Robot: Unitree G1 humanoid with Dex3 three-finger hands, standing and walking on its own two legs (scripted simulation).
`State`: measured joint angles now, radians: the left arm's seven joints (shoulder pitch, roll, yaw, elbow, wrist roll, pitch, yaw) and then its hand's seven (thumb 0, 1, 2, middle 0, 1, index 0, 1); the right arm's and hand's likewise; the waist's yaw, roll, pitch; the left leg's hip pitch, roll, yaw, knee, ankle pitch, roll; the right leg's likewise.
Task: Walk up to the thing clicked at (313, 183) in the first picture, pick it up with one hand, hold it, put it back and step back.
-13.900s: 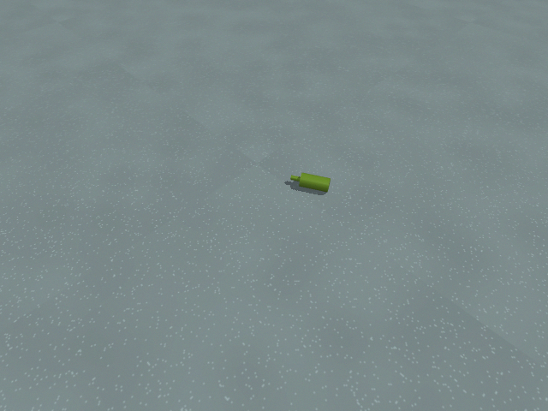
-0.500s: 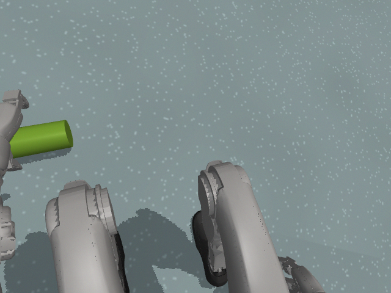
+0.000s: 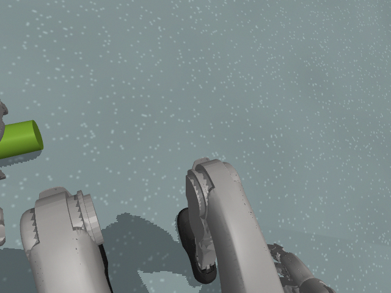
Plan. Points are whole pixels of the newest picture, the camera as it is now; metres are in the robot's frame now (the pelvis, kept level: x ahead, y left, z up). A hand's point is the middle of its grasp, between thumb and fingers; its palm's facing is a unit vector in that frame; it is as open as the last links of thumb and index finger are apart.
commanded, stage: rest palm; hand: left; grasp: from above
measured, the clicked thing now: out of the picture +0.44 +0.35 -0.27
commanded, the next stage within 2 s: close in 0.70 s
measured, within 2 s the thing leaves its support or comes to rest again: neither
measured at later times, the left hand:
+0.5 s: hand out of the picture +0.43 +0.32 -0.24, palm faces -0.44 -0.14 -0.89, open 14.2 cm
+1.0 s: hand (6, 148) +0.43 +0.31 -0.25, palm faces -0.42 -0.11 -0.90, open 13.8 cm
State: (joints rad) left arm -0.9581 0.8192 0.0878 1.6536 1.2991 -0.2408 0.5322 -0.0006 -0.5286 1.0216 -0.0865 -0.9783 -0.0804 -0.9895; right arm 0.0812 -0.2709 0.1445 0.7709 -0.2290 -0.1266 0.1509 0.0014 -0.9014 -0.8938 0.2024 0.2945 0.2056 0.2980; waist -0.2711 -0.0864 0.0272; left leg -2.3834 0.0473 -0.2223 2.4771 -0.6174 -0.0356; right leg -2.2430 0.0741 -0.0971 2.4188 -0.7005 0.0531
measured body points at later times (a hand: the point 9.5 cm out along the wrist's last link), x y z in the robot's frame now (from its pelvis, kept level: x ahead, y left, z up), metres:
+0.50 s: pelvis +0.01 +0.00 -0.01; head +0.26 +0.11 +0.35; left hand +0.45 +0.33 -0.19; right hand +0.10 -0.26 -0.10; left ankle +0.09 +0.14 -0.27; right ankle +0.10 -0.12 -0.27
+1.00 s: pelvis +0.01 +0.01 -0.01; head +0.26 +0.13 +0.34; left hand +0.45 +0.31 -0.20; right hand +0.08 -0.25 -0.09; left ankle +0.09 +0.14 -0.27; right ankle +0.10 -0.12 -0.27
